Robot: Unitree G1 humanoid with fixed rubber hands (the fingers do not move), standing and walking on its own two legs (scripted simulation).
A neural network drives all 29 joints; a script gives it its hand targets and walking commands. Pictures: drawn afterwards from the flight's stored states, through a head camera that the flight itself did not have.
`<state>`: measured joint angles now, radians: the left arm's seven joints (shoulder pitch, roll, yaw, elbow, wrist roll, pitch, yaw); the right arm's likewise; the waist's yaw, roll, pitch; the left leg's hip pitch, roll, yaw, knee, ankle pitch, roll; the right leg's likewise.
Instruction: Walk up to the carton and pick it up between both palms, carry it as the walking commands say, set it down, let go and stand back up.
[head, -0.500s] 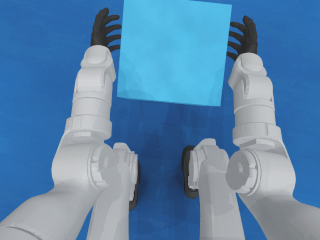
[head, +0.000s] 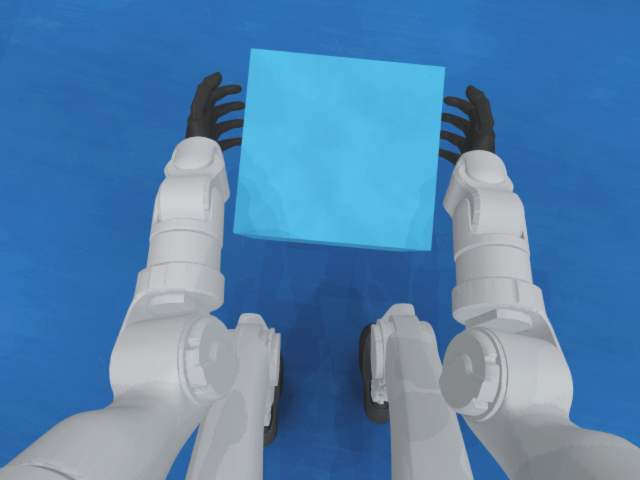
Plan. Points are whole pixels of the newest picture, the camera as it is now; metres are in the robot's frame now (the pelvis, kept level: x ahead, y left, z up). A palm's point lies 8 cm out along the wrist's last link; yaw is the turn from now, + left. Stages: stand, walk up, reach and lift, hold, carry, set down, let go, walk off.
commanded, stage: reach and lift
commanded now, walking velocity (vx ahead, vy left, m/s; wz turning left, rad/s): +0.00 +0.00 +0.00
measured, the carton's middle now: (336, 165) +0.49 -0.03 -0.14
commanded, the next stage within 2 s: none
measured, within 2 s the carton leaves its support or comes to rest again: neither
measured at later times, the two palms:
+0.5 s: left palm (176, 123) +0.48 +0.13 +0.03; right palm (505, 142) +0.45 -0.18 +0.02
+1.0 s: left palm (141, 103) +0.46 +0.13 +0.10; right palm (552, 130) +0.43 -0.18 +0.09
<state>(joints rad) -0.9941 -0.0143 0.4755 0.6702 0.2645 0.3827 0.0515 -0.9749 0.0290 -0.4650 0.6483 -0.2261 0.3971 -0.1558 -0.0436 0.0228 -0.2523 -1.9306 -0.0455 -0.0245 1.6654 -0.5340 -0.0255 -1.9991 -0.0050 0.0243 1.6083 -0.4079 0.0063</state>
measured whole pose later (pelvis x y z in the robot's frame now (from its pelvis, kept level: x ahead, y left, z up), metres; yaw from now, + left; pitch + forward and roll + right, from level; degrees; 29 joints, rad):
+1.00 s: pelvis +0.03 +0.00 +0.13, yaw -1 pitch +35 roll +1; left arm -0.70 -0.13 0.47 0.56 0.31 0.37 0.01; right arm -0.67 0.12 -0.47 0.54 -0.28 0.39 -0.10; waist -0.03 0.02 -0.26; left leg -1.35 -0.03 -0.03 1.18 -0.43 -0.01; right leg -1.41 0.00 0.03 1.13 -0.32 0.01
